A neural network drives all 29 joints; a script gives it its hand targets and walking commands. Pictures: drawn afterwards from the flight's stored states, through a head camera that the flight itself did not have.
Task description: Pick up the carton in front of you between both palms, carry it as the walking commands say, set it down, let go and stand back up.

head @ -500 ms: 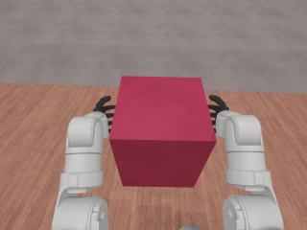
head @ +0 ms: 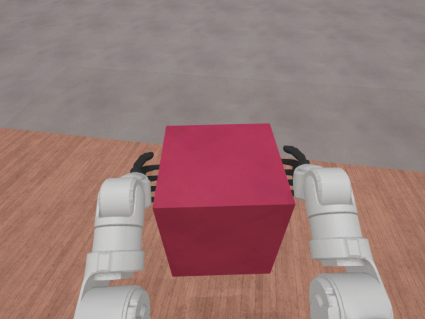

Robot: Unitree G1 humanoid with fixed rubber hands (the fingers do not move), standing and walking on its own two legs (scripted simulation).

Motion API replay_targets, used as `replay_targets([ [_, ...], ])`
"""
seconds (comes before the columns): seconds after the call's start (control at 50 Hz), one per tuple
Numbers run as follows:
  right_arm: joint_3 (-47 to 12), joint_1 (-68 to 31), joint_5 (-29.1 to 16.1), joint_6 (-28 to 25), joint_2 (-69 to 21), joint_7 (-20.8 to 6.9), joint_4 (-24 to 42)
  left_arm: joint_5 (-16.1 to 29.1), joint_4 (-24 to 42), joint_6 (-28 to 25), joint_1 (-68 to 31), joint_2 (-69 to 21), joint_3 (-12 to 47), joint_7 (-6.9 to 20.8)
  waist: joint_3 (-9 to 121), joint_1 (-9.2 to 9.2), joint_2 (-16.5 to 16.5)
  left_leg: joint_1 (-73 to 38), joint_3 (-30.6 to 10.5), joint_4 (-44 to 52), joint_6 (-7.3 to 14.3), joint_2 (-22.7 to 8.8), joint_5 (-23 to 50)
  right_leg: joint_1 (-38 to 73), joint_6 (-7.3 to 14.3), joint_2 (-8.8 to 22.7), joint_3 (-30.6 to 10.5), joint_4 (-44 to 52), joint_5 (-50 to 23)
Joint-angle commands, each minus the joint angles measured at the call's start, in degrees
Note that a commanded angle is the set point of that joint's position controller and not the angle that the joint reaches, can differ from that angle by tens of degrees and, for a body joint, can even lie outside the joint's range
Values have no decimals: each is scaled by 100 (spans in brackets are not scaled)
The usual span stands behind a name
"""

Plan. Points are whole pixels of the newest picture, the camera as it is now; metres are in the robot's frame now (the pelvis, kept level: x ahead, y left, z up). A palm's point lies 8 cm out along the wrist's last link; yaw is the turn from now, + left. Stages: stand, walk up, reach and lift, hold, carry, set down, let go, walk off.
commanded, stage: carry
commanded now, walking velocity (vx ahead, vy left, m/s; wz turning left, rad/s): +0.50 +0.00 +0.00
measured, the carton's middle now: (219, 202) +0.35 +0.01 +0.01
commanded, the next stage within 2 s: none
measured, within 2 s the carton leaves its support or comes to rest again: neither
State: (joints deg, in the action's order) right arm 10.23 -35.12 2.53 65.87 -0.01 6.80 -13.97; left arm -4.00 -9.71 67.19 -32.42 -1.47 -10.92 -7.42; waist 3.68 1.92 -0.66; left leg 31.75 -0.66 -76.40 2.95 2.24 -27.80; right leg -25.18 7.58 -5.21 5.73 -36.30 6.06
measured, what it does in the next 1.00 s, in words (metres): goes down: left foot 0.05 m lower, then right foot 0.06 m lower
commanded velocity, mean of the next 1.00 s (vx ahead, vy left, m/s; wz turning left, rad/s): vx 0.50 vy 0.00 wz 0.00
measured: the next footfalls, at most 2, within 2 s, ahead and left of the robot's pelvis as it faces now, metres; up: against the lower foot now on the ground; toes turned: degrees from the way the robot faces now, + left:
left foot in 0.38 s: +0.40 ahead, +0.06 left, -0.05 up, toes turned -1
right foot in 0.90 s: +0.72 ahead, -0.05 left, -0.11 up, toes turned -2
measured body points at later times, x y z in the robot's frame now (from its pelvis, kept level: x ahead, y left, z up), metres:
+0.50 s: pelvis +0.31 +0.03 -0.05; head +0.32 +0.03 +0.40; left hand +0.68 +0.16 +0.06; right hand +0.67 -0.14 +0.06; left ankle +0.36 +0.06 -0.77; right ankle +0.19 -0.08 -0.65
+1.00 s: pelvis +0.62 -0.01 -0.11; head +0.61 -0.01 +0.34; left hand +0.97 +0.14 -0.01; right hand +0.98 -0.17 -0.02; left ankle +0.46 +0.09 -0.71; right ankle +0.68 -0.05 -0.83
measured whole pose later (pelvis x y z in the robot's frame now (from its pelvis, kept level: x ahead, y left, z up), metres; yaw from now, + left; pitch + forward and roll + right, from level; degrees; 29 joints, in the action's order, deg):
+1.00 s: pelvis +0.62 -0.01 -0.11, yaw -1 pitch +4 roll +0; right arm 10.2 -36.5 1.3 64.2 1.5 6.7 -16.6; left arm -6.0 -11.7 66.0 -34.3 -2.7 -12.0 -7.4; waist 5.5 -0.2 0.3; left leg 23.2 0.3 -77.0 3.4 4.5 -31.1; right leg -28.2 7.2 -4.8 6.2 -36.3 3.0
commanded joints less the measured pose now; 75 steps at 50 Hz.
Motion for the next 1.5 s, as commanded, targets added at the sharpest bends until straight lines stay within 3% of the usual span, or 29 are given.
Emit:
replay_targets([
  [0.0, -3374, -4128, -2209, -257, -6621, -1185, 1222, 2973, 1184, -342, -5061, -6777, 3940, 1513, 2088, -102, -100, 693, -74, 829, -71, -350, 497, 1773, 559, 1828, -2583, 1351, -976],
  [0.1, -3629, -3490, -1983, -403, -6541, -1031, 1434, 2966, 1171, -474, -4280, -6684, 3968, 1566, 2425, 152, -549, 1448, 224, 1947, -79, -356, 1891, 3178, 142, 1524, -1752, 782, -4049],
  [0.26, -3925, -3395, -1952, -293, -5912, -980, 1997, 2884, 1526, -446, -3820, -6013, 4101, 1481, 2000, 559, -503, 527, 820, 4878, 196, 231, 3964, 3594, -52, 882, -1044, 125, -3724],
  [0.32, -3649, -3165, -1777, -105, -5441, -1002, 1719, 2823, 1262, -308, -3683, -5687, 4032, 1460, 2199, 56, -499, -1430, 726, 5633, 398, 149, 4583, 2797, -287, 906, -760, -1212, -3619],
  [0.34, -3520, -3093, -1716, -44, -5275, -1024, 1611, 2798, 1161, -265, -3784, -5601, 4004, 1462, 2283, -289, -308, -2541, 530, 5753, 396, -188, 4860, 2003, -433, 832, -611, -2097, -2906],
  [0.36, -3373, -3040, -1692, 18, -5083, -1059, 1513, 2780, 1093, -218, -3900, -5542, 3936, 1462, 2391, -292, 431, -3806, -262, 4947, 448, -1107, 6732, 569, -487, 487, -511, -3193, 113],
  [0.38, -3149, -3138, -1620, 80, -4900, -1066, 1188, 2758, 876, -90, -4078, -5522, 3875, 1439, 2907, -423, 1314, -5357, -2141, 3944, 1307, -2412, 8890, -1074, -780, -123, -539, -4436, 3264],
  [0.4, -3117, -3220, -1649, 137, -4797, -1065, 1018, 2747, 820, -3, -4194, -5485, 3787, 1395, 3531, -597, 1454, -6200, -3114, 3912, 2074, -2872, 7173, -2127, -822, 66, -953, -5477, 3384],
  [0.42, -3218, -3288, -1873, 140, -5147, -1103, 1068, 2735, 963, 40, -4286, -5493, 3703, 1360, 3589, -619, 1024, -5549, -3431, 4515, 2181, -2581, 4081, -2369, -551, 317, -1059, -5384, 2988],
  [0.44, -3356, -3785, -2132, 134, -5561, -1170, 1338, 2725, 1109, 52, -4611, -5665, 3692, 1328, 2930, -532, 401, -4435, -3129, 5005, 1847, -2113, 2705, -2299, -475, 473, -964, -4836, 2516],
  [0.5, -3696, -4720, -2736, 139, -6373, -1334, 1632, 2475, 1058, -2, -4563, -5971, 3490, 1207, 2181, -278, 121, -2532, -2018, 5396, 1152, -1604, 3020, -1284, -589, 703, -818, -3409, 1869],
  [0.62, -3708, -4519, -2890, 33, -6572, -1455, 1636, 2140, 1079, -129, -4209, -6121, 3543, 1034, 2497, -533, 664, -3729, -1019, 4849, 678, -1221, 6111, -2008, -655, 698, -500, -2211, 355],
  [0.78, -3619, -3801, -2636, 9, -6265, -1499, 1101, 1935, 885, -66, -3835, -5759, 3567, 1045, 2060, -941, 631, -4139, -509, 4147, 551, -612, 5773, -1428, -404, 158, 29, 611, -1578],
  [0.84, -3582, -3714, -2588, -67, -6319, -1560, 653, 1752, 450, -76, -3567, -5611, 3339, 1138, 1966, -603, 637, -3400, -277, 3232, 397, -625, 5652, 145, -217, 133, 90, 1419, -2100],
  [0.86, -3570, -3730, -2584, -102, -6368, -1582, 521, 1700, 331, -94, -3514, -5589, 3263, 1173, 2110, -305, 540, -2944, -55, 2475, 254, -579, 5431, 1095, -194, 263, 105, 1745, -2384],
  [0.88, -3541, -3812, -2563, -142, -6390, -1596, 425, 1671, 225, -114, -3431, -5546, 3169, 1218, 2256, -39, 278, -1861, 32, 1460, 118, -438, 3977, 2317, -192, 802, -400, 1410, -2911],
  [0.9, -3487, -3849, -2498, -160, -6475, -1606, 302, 1688, 113, -129, -3382, -5463, 3051, 1269, 2488, -153, -552, -386, 176, 578, 88, -64, -73, 3526, -112, 1918, -1659, 158, -5326],
  [0.92, -3372, -3972, -2481, -103, -6582, -1573, 136, 1636, -71, -159, -3588, -5386, 2972, 1276, 3089, 41, -1583, 1131, -90, -892, -235, 391, -1115, 4988, 1078, 2916, -3446, 91, -4926],
  [0.94, -3353, -3997, -2453, -123, -6483, -1531, 308, 1768, -179, -203, -3501, -5601, 2985, 1317, 3246, 205, -1228, 1542, -213, -1187, -68, 139, -839, 4728, 1387, 2903, -4034, 552, -1979],
  [0.96, -3396, -4292, -2463, -177, -6562, -1492, 577, 2016, 111, -262, -3791, -5913, 3148, 1375, 2785, 157, -679, 1584, -235, -849, 30, -40, -458, 3908, 1115, 2369, -3724, 938, -458],
  [1.0, -3418, -4495, -2465, -270, -6752, -1379, 977, 2523, 816, -325, -4741, -6482, 3635, 1447, 2212, -35, 56, 1156, -217, 0, 40, -280, 133, 2503, 778, 2097, -3138, 1307, -129],
  [1.06, -3447, -4108, -2334, -335, -6765, -1193, 1254, 2927, 1237, -415, -4929, -6762, 3898, 1458, 2266, -116, -219, 790, -91, 749, -47, -396, 467, 2021, 529, 1890, -2653, 1319, -748],
  [1.18, -3757, -3440, -2060, -464, -6557, -1045, 1532, 2898, 1300, -527, -4101, -6590, 4035, 1516, 2485, 175, -510, 1641, 229, 1929, -83, -396, 1920, 3416, 133, 1538, -1740, 709, -4013],
  [1.34, -3851, -3292, -1930, -227, -5757, -1006, 1910, 2835, 1471, -389, -3711, -5854, 4096, 1448, 1964, 529, -483, 400, 772, 4981, 222, 191, 4057, 3505, -15, 922, -1025, 57, -3555],
  [1.4, -3500, -3114, -1714, -34, -5292, -1038, 1536, 2788, 1126, -245, -3731, -5605, 3992, 1455, 2184, -70, -411, -1732, 696, 5742, 397, 47, 4618, 2574, -309, 920, -664, -1470, -3390],
  [1.42, -3352, -3071, -1657, 25, -5124, -1063, 1430, 2773, 1027, -209, -3863, -5542, 3950, 1458, 2259, -318, -113, -2919, 343, 5536, 383, -432, 5174, 1539, -435, 758, -576, -2379, -2116],
  [1.44, -3194, -3059, -1666, 88, -4971, -1095, 1290, 2743, 922, -158, -3998, -5525, 3856, 1453, 2435, -205, 655, -4169, -711, 4407, 451, -1528, 7600, 22, -471, 352, -448, -3376, 1671],
  [1.46, -3036, -3264, -1597, 136, -4781, -1078, 963, 2735, 722, -23, -4202, -5543, 3788, 1411, 3183, -502, 1570, -5806, -2698, 3994, 1731, -2707, 7562, -1619, -856, -74, -750, -4982, 3364],
  [1.48, -3121, -3214, -1754, 153, -4980, -1103, 910, 2729, 846, 36, -4273, -5485, 3712, 1371, 3539, -572, 1339, -5603, -3365, 4479, 2031, -2661, 4413, -2072, -628, 164, -975, -5304, 3081],
])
